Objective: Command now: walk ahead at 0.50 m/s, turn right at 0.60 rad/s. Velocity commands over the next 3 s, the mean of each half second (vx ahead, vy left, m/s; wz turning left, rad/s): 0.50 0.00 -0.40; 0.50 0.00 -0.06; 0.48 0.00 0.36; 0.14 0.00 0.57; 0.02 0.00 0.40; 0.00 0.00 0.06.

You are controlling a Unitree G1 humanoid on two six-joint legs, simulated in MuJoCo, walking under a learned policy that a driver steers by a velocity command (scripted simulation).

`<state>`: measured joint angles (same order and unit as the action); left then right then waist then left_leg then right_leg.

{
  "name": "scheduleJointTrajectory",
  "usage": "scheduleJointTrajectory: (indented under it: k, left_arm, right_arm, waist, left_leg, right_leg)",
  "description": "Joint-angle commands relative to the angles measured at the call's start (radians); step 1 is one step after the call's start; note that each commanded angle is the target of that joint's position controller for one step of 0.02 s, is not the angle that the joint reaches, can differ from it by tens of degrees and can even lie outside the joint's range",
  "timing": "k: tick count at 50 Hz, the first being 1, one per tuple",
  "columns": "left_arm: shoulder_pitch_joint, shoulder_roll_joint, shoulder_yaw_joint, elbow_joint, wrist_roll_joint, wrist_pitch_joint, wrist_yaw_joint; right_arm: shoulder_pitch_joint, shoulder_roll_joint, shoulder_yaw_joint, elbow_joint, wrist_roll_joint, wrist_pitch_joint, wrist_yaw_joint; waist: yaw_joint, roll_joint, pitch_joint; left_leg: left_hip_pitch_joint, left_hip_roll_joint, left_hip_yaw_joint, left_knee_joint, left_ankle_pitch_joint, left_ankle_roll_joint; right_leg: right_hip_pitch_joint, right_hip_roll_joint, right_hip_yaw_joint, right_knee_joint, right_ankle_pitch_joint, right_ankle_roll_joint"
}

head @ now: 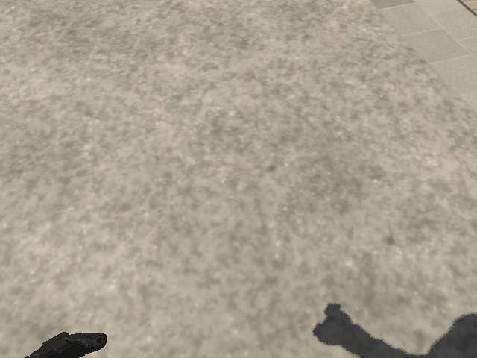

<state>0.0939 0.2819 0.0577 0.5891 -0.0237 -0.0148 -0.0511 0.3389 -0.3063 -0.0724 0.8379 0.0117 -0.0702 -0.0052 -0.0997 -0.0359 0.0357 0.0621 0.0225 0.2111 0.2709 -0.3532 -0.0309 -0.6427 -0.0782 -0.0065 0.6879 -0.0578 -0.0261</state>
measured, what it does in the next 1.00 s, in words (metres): walks ahead: right foot, then left foot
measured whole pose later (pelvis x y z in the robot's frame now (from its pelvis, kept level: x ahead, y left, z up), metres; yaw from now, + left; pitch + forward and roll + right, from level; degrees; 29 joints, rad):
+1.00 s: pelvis +0.57 -0.06 +0.01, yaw -12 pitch +2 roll +2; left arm 0.09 0.26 0.04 0.69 -0.01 -0.07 -0.02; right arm 0.36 -0.28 -0.04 0.86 0.02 -0.07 0.01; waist -0.09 -0.04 0.02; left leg 0.00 -0.06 0.03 0.23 -0.26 0.04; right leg -0.63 -0.09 0.04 0.59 0.05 0.01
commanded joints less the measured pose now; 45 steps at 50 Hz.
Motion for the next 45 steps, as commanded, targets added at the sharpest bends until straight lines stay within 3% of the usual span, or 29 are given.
scheduleJointTrajectory:
  k: [1,2,3,4,5,6,7,8,9,11,13,18,21,24,27,28,29,30,31,32,33,34,35,36,39,42,45]
  left_arm:
    - [-0.046,0.087,0.031,-0.095,0.005,-0.012,-0.01]
    - [0.038,0.117,0.049,-0.078,0.007,-0.008,-0.008]
    - [0.203,0.164,0.079,-0.034,0.005,-0.003,0.002]
    - [0.363,0.239,0.109,0.003,-0.001,0.008,0.024]
    - [0.304,0.349,0.113,-0.016,-0.005,-0.004,0.028]
    - [0.342,0.262,0.091,-0.037,-0.002,-0.021,0.021]
    - [0.311,0.211,0.074,-0.019,0.006,-0.035,0.018]
    - [0.255,0.187,0.065,-0.019,0.003,-0.042,0.019]
    - [0.188,0.154,0.053,-0.026,0.009,-0.042,0.022]
    - [0.133,0.12,0.038,-0.036,0.027,-0.046,0.029]
    - [0.148,0.126,0.037,-0.01,0.022,-0.056,0.036]
    - [0.208,0.152,0.04,0.048,0.015,-0.056,0.055]
    - [0.264,0.166,0.042,0.087,0.008,-0.057,0.054]
    - [0.301,0.167,0.045,0.12,0.005,-0.049,0.055]
    - [0.295,0.177,0.05,0.136,0.007,-0.034,0.06]
    - [0.278,0.174,0.047,0.135,0.007,-0.029,0.061]
    - [0.276,0.146,0.034,0.127,0.016,-0.027,0.063]
    - [0.363,0.075,0.01,0.104,0.023,-0.036,0.061]
    - [0.422,0.042,-0.004,0.117,0.013,-0.052,0.058]
    - [0.322,0.137,0.016,0.107,-0.005,-0.059,0.053]
    - [0.228,0.157,0.021,0.081,-0.011,-0.063,0.052]
    - [0.175,0.149,0.02,0.07,0.002,-0.066,0.053]
    - [0.171,0.138,0.024,0.07,0.011,-0.065,0.053]
    - [0.196,0.121,0.023,0.078,0.012,-0.06,0.052]
    - [0.208,0.079,0.015,0.086,0.017,-0.045,0.055]
    - [0.114,0.062,0.006,0.062,0.023,-0.049,0.055]
    - [0.013,0.038,-0.004,0.043,0.019,-0.062,0.044]
  right_arm:
    - [-0.04,-0.214,-0.054,-0.051,0.018,0.003,-0.008]
    - [-0.045,-0.227,-0.059,-0.052,0.023,0.011,-0.011]
    - [-0.055,-0.214,-0.053,-0.056,0.026,0.015,-0.015]
    - [-0.034,-0.161,-0.032,-0.073,-0.003,0.009,-0.017]
    - [0.051,-0.022,0.014,-0.138,-0.039,-0.017,-0.003]
    - [-0.058,-0.119,0.0,-0.148,0.0,-0.051,0.01]
    - [-0.142,-0.154,-0.009,-0.176,0.032,-0.067,0.017]
    - [-0.152,-0.139,-0.002,-0.172,0.017,-0.076,0.011]
    - [-0.143,-0.138,-0.006,-0.156,-0.008,-0.075,0.005]
    - [-0.101,-0.135,-0.01,-0.137,-0.016,-0.051,0.009]
    - [-0.098,-0.1,-0.001,-0.128,-0.023,-0.031,0.01]
    - [-0.269,-0.047,0.023,-0.163,-0.019,-0.029,0.018]
    - [-0.355,-0.047,0.026,-0.185,-0.004,-0.036,0.032]
    - [-0.393,-0.068,0.019,-0.207,-0.003,-0.043,0.045]
    - [-0.331,-0.091,0.007,-0.199,-0.005,-0.048,0.05]
    - [-0.241,-0.112,-0.007,-0.175,-0.008,-0.049,0.045]
    - [-0.099,-0.155,-0.025,-0.143,-0.015,-0.051,0.039]
    - [0.04,-0.241,-0.045,-0.128,-0.033,-0.051,0.034]
    - [0.112,-0.222,-0.046,-0.092,-0.014,-0.042,0.044]
    - [0.084,-0.147,-0.023,-0.095,0.008,-0.038,0.042]
    - [0.006,-0.123,-0.013,-0.106,0.004,-0.031,0.037]
    - [-0.053,-0.107,-0.006,-0.115,-0.008,-0.026,0.035]
    - [-0.086,-0.087,0.002,-0.119,-0.019,-0.026,0.035]
    - [-0.102,-0.076,0.007,-0.12,-0.026,-0.029,0.034]
    - [-0.099,-0.093,0.002,-0.101,-0.013,-0.04,0.032]
    - [-0.072,-0.12,-0.005,-0.079,-0.009,-0.035,0.021]
    - [-0.032,-0.132,-0.007,-0.057,0.0,-0.026,0.015]
  waist:
    - [0.063,0.132,0.003]
    - [0.117,0.138,-0.051]
    - [0.208,0.114,-0.135]
    - [0.269,0.004,-0.226]
    - [0.127,-0.254,-0.312]
    - [0.22,-0.135,-0.413]
    - [0.221,-0.092,-0.259]
    - [0.177,-0.013,-0.176]
    - [0.133,0.014,-0.129]
    - [0.084,-0.013,-0.11]
    - [0.077,-0.007,-0.094]
    - [0.141,-0.02,-0.029]
    - [0.18,-0.026,0.005]
    - [0.185,-0.033,0.025]
    - [0.143,-0.062,0.0]
    - [0.091,-0.057,-0.054]
    - [0.026,-0.034,-0.173]
    - [0.019,0.133,-0.349]
    - [0.02,0.334,-0.431]
    - [-0.008,0.221,-0.306]
    - [0.005,0.151,-0.175]
    - [0.028,0.098,-0.092]
    - [0.058,0.101,-0.052]
    - [0.083,0.123,-0.052]
    - [0.106,0.126,-0.043]
    - [0.084,0.099,-0.019]
    - [0.046,0.096,-0.002]
  left_leg:
    - [0.011,0.261,-0.051,0.058,0.833,0.14]
    - [0.01,0.25,-0.028,0.191,0.988,0.127]
    - [-0.07,0.217,0.003,0.398,1.005,0.099]
    - [-0.326,0.177,0.0,0.706,0.667,0.056]
    - [-0.753,-0.036,-0.111,1.046,-0.238,0.0]
    - [-0.855,-0.028,-0.312,1.139,-0.231,0.013]
    - [-0.923,0.014,-0.303,1.111,-0.127,0.03]
    - [-0.878,0.056,-0.3,1.022,-0.039,0.038]
    - [-0.807,0.087,-0.295,0.938,0.009,0.031]
    - [-0.698,0.113,-0.29,0.868,0.059,0.014]
    - [-0.673,0.109,-0.264,0.796,0.096,-0.013]
    - [-0.649,0.075,-0.241,0.448,0.425,-0.03]
    - [-0.62,0.047,-0.239,0.328,0.509,-0.014]
    - [-0.67,0.038,-0.252,0.257,0.431,0.025]
    - [-0.588,0.01,-0.226,0.221,0.303,0.072]
    - [-0.456,-0.021,-0.193,0.192,0.302,0.097]
    - [-0.222,0.024,-0.227,0.225,0.352,0.141]
    - [0.177,0.25,-0.554,0.249,0.316,0.271]
    - [0.334,0.365,-0.921,0.092,0.077,0.356]
    - [0.263,0.341,-0.889,0.043,-0.101,0.309]
    - [0.121,0.31,-0.761,0.018,-0.087,0.272]
    - [-0.018,0.271,-0.664,-0.01,0.007,0.26]
    - [-0.113,0.238,-0.6,-0.038,0.096,0.255]
    - [-0.166,0.215,-0.557,-0.062,0.158,0.253]
    - [-0.225,0.196,-0.454,-0.114,0.301,0.275]
    - [-0.212,0.178,-0.372,-0.138,0.392,0.266]
    - [-0.207,0.144,-0.298,-0.138,0.409,0.235]
  right_leg:
    - [0.091,0.065,-0.078,-0.049,-0.105,-0.057]
    - [0.207,0.107,-0.104,-0.068,-0.134,-0.085]
    - [0.442,0.15,-0.111,-0.129,-0.068,-0.124]
    - [0.754,0.044,0.081,-0.136,-0.054,-0.18]
    - [1.023,-0.21,0.681,-0.255,-0.236,-0.367]
    - [1.052,-0.252,0.841,-0.385,-0.372,-0.385]
    - [0.951,-0.224,0.695,-0.398,-0.3,-0.335]
    - [0.802,-0.178,0.572,-0.394,-0.19,-0.301]
    - [0.672,-0.143,0.471,-0.397,-0.066,-0.274]
    - [0.536,-0.111,0.383,-0.436,0.094,-0.267]
    - [0.466,-0.099,0.309,-0.46,0.197,-0.273]
    - [0.424,-0.035,0.176,-0.487,0.127,-0.209]
    - [0.454,-0.065,0.197,-0.492,0.024,-0.199]
    - [0.582,-0.12,0.238,-0.436,0.059,-0.189]
    - [0.658,-0.14,0.251,-0.351,0.24,-0.157]
    - [0.654,-0.104,0.221,-0.246,0.403,-0.137]
    - [0.578,-0.049,0.175,-0.055,0.42,-0.106]
    - [0.257,0.069,0.117,0.3,0.12,-0.039]
    - [0.014,0.174,0.138,0.527,-0.519,0.0]
    - [-0.1,0.114,0.182,0.611,-0.5,-0.007]
    - [-0.133,0.061,0.137,0.595,-0.405,-0.012]
    - [-0.11,0.023,0.105,0.541,-0.329,-0.01]
    - [-0.068,-0.008,0.102,0.485,-0.276,-0.006]
    - [-0.013,-0.026,0.101,0.456,-0.245,-0.001]
    - [0.003,-0.042,0.075,0.367,-0.197,0.026]
    - [-0.033,-0.049,0.063,0.194,-0.04,0.047]
    - [0.018,-0.022,0.034,-0.001,0.115,0.047]
Next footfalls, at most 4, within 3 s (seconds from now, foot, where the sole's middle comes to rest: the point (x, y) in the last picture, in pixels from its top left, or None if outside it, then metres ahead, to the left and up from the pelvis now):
0.08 right None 0.21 -0.12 -0.77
0.58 left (210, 330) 0.54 0.05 -0.77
1.10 right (300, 245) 0.78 -0.24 -0.77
1.60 left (220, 182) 1.06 -0.01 -0.77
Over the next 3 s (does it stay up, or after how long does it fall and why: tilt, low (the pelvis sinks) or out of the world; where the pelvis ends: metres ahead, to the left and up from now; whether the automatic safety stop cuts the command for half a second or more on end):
stays up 1.00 -0.10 0.01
